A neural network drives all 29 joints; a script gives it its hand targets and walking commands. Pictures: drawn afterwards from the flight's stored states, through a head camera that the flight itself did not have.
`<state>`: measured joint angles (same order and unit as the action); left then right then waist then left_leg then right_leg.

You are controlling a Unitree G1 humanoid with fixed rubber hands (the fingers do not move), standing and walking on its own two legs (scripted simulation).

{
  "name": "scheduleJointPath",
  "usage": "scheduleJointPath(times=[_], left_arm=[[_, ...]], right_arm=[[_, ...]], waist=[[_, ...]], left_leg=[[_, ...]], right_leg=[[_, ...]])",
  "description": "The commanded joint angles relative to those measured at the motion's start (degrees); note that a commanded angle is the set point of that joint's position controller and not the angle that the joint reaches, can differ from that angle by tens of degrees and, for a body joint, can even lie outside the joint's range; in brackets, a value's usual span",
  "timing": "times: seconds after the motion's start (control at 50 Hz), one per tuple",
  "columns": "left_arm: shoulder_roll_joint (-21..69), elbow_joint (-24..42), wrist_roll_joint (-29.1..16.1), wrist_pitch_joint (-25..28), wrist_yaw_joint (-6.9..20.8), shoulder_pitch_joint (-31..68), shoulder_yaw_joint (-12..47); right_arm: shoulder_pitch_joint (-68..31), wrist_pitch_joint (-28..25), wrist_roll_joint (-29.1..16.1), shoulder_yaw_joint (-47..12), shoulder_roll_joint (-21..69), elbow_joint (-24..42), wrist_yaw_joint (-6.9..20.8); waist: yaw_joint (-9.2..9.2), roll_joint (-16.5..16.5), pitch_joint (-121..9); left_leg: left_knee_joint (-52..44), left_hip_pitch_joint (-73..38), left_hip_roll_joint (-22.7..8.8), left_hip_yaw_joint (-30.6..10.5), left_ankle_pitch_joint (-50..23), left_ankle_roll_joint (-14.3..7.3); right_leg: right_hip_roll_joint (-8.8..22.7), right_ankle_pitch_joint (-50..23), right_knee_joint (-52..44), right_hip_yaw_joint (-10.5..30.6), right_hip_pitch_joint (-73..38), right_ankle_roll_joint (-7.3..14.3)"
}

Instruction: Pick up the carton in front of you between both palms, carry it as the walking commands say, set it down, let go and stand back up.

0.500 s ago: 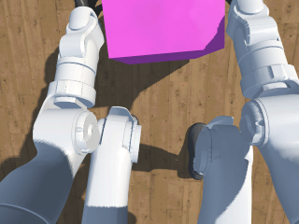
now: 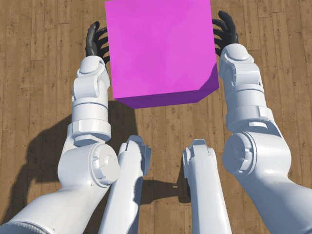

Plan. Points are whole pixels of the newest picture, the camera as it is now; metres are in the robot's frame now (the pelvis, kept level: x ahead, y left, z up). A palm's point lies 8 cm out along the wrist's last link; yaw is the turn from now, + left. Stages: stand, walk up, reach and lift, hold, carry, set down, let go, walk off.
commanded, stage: reach and lift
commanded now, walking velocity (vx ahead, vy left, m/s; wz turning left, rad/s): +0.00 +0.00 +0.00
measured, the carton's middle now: (161, 63) +0.51 +0.02 -0.13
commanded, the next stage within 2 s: none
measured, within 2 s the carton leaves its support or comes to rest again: neither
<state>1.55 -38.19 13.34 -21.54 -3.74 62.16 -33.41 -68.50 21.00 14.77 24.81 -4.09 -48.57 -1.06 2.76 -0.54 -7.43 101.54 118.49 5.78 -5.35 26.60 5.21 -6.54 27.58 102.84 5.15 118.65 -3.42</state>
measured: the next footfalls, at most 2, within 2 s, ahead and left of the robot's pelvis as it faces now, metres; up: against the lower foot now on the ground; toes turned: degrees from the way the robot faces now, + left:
none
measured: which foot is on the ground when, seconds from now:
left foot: down 0.00-1.00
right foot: down 0.00-1.00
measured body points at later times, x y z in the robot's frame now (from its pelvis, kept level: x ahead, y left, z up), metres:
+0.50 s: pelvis +0.05 +0.00 +0.13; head +0.22 -0.01 +0.54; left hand +0.47 +0.17 +0.09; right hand +0.49 -0.14 +0.08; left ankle +0.12 +0.14 -0.44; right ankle +0.12 -0.13 -0.44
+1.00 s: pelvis +0.10 +0.00 +0.26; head +0.15 +0.00 +0.71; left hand +0.43 +0.16 +0.23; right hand +0.43 -0.14 +0.23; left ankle +0.12 +0.14 -0.44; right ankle +0.12 -0.13 -0.44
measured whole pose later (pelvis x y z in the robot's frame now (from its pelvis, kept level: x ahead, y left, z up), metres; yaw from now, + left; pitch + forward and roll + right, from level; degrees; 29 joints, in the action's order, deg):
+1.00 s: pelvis +0.10 +0.00 +0.26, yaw +0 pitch +15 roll +0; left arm 8.3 -29.3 12.1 -21.4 -2.1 20.7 -19.3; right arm -20.8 21.5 12.1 17.4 7.8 -30.5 -2.0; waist 0.7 -0.1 -9.5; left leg 45.0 40.6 3.6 -8.1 19.2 1.7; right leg -3.9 19.9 45.2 7.8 40.0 -1.3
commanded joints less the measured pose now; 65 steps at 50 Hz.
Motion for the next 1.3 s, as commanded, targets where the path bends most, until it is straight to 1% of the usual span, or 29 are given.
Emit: scheduleJointPath(times=[0.0,0.1,0.22,0.4,0.54,0.72,0.84,0.92,1.02,1.12,1.18,1.24,1.28], left_arm=[[58.4,-2.1,-9.4,-0.3,15.4,40.2,31.7],[61.1,0.5,-11.6,-1.0,15.8,35.5,36.6],[63.0,1.4,-12.7,-1.0,15.9,28.3,40.2],[63.9,0.0,-11.7,0.4,15.8,17.9,40.9],[64.5,-0.6,-10.1,1.6,15.9,9.8,41.2],[65.2,0.8,-9.1,2.3,15.6,-1.1,43.9],[65.3,3.1,-8.9,1.8,15.7,-8.2,46.3],[65.3,4.9,-9.3,0.6,15.9,-12.7,48.1],[65.1,8.2,-10.2,-2.2,16.1,-17.5,50.6],[64.8,12.6,-11.2,-6.1,16.3,-21.3,53.1],[64.5,14.7,-11.7,-8.7,16.6,-22.7,53.5],[63.4,14.4,-10.8,-11.1,17.0,-23.1,51.4],[62.7,13.6,-9.9,-12.1,17.3,-22.7,49.5]], right_arm=[[-32.6,-0.8,-8.9,-22.9,61.3,0.7,13.5],[-29.1,0.0,-11.7,-28.6,65.1,5.6,13.7],[-22.7,0.1,-13.2,-32.8,67.8,8.3,13.5],[-12.5,-1.3,-11.9,-33.4,69.8,8.2,12.4],[-4.7,-2.3,-10.8,-33.7,70.7,9.0,12.1],[5.5,-3.0,-10.5,-36.7,70.9,12.3,12.1],[12.4,-2.5,-10.8,-38.9,70.5,14.8,12.4],[16.7,-1.2,-10.9,-40.4,70.3,16.8,12.8],[21.7,1.8,-11.7,-42.3,69.9,20.0,13.3],[25.4,5.8,-12.9,-44.6,68.9,24.8,13.6],[26.6,8.4,-13.4,-45.2,68.2,27.4,13.8],[27.3,10.9,-12.6,-43.2,67.4,27.3,14.4],[26.8,12.0,-11.7,-41.3,66.9,26.4,14.7]], waist=[[0.53,-1.2,-61.6],[0.44,-1.7,-64.8],[0.44,-2.0,-61.5],[-0.22,-1.5,-51.7],[-0.72,-0.9,-45.7],[-1.08,-0.4,-39.0],[-1.50,0.2,-33.2],[-1.96,0.5,-28.9],[-2.25,0.8,-23.9],[-2.60,0.8,-18.0],[-2.78,0.9,-13.8],[-2.99,0.9,-7.9],[-2.70,1.0,-4.4]], left_leg=[[-11.6,-35.9,4.0,11.5,-6.2,-2.7],[-14.7,-41.6,4.1,11.0,-9.8,-2.5],[-19.4,-46.9,4.1,9.8,-11.3,-2.5],[-28.5,-54.4,4.1,7.8,-11.0,-2.9],[-36.5,-62.3,3.6,6.0,-12.1,-3.5],[-47.5,-75.5,2.5,3.6,-16.4,-4.1],[-55.2,-85.6,1.7,2.2,-21.0,-4.1],[-60.4,-92.3,1.2,1.4,-24.6,-4.1],[-66.8,-100.3,0.6,0.9,-29.0,-4.0],[-73.1,-107.8,0.0,0.6,-30.7,-3.9],[-76.2,-110.5,-0.1,0.4,-29.3,-3.8],[-78.6,-111.1,-0.2,0.7,-24.5,-3.8],[-79.6,-110.6,-0.4,1.0,-20.7,-4.1]], right_leg=[[-3.9,-4.6,-13.3,-10.1,-34.4,2.7],[-4.0,-8.8,-16.3,-9.9,-40.7,2.1],[-4.0,-10.7,-21.1,-8.9,-46.6,1.7],[-3.6,-11.1,-30.6,-6.5,-55.9,1.8],[-2.9,-13.1,-38.7,-4.6,-64.6,2.1],[-1.9,-17.4,-49.4,-2.6,-76.5,2.4],[-1.0,-21.6,-56.9,-1.5,-85.2,2.7],[-0.5,-24.8,-62.1,-0.9,-91.3,2.8],[0.1,-28.9,-68.4,-0.5,-99.4,2.7],[0.6,-30.4,-74.6,-0.6,-106.2,2.4],[0.7,-29.2,-77.8,-0.7,-108.8,2.4],[0.8,-24.3,-80.1,-0.9,-109.2,2.7],[1.0,-20.7,-81.1,-1.1,-108.7,3.0]])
